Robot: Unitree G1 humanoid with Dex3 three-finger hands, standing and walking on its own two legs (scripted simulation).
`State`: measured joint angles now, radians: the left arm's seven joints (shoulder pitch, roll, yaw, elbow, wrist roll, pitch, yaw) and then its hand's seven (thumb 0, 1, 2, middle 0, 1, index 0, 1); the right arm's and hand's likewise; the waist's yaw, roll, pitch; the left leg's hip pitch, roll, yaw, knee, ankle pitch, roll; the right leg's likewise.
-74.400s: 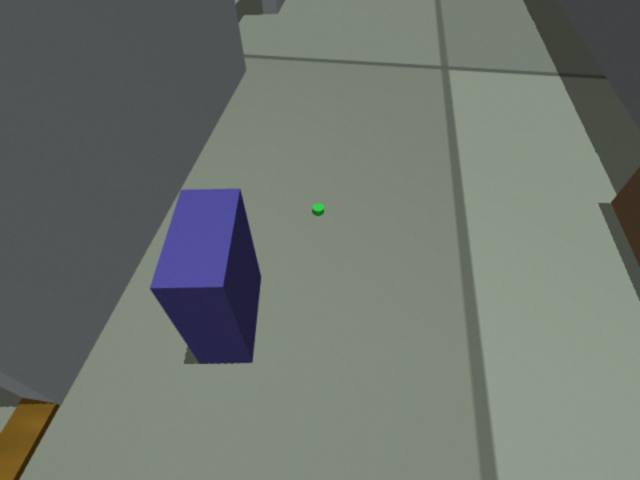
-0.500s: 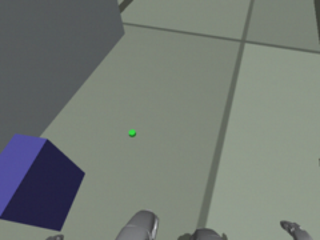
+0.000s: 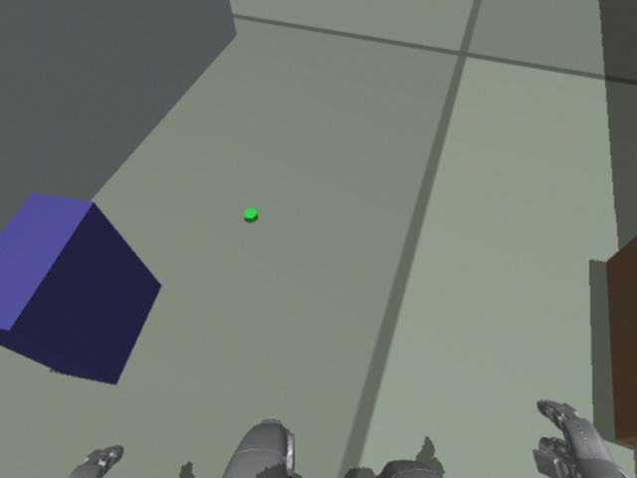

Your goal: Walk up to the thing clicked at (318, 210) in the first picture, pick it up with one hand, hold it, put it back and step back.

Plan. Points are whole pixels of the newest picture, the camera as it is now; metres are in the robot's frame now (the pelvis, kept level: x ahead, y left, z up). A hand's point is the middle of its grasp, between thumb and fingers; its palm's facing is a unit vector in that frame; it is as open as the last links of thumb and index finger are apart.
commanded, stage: step back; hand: left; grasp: from above
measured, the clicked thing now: (250, 215) +1.01 +0.32 -0.73
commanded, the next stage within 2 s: stand in 1.22 s
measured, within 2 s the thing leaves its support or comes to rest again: neither
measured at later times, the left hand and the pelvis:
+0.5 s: hand out of the picture -0.07 +0.29 -0.13, palm faces +0.08 -0.91 -0.40, open 7.4 cm; pelvis -0.10 +0.00 +0.02, yaw +5 degrees
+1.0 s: hand out of the picture -0.01 +0.29 -0.14, palm faces +0.09 -0.93 -0.37, open 7.4 cm; pelvis -0.06 +0.02 +0.02, yaw +4 degrees
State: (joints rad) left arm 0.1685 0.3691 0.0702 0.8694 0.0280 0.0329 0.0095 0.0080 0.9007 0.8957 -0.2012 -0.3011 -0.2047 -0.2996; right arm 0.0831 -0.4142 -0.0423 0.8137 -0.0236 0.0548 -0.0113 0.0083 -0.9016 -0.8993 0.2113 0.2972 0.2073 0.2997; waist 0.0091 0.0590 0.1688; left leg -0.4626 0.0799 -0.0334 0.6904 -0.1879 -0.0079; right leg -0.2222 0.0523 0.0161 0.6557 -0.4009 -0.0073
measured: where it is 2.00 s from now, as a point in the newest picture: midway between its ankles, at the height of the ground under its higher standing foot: outside the picture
